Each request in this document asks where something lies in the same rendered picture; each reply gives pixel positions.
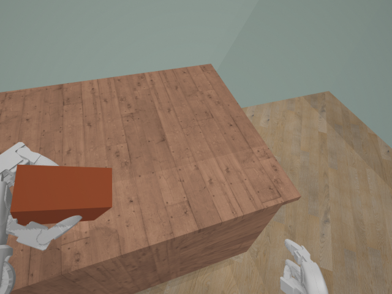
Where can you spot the left robot forearm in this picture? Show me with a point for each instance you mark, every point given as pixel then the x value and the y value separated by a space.
pixel 7 272

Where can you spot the right robot hand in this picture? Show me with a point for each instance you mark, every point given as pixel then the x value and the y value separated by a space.
pixel 308 277

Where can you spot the left robot hand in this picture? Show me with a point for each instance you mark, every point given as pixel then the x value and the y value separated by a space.
pixel 33 234

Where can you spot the sponge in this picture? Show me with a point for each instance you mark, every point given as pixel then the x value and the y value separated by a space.
pixel 49 194

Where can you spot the table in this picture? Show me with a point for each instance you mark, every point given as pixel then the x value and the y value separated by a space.
pixel 193 182

